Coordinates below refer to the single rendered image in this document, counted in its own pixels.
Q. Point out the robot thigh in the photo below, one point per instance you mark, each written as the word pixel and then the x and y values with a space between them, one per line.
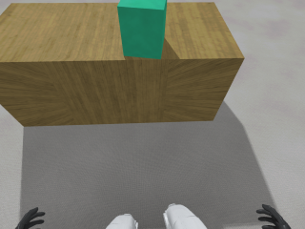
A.
pixel 123 222
pixel 180 217

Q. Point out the pedestal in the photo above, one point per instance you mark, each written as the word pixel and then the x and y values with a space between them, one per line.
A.
pixel 62 64

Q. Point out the carton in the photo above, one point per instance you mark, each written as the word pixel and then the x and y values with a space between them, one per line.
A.
pixel 142 27

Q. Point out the right robot thigh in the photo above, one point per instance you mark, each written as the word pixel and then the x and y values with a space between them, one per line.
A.
pixel 180 217

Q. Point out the left robot hand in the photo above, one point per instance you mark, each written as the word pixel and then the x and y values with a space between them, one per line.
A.
pixel 26 222

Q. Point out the left robot thigh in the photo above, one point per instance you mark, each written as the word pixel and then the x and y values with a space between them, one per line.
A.
pixel 123 222

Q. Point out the right robot hand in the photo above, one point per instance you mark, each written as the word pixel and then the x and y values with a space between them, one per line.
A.
pixel 276 219

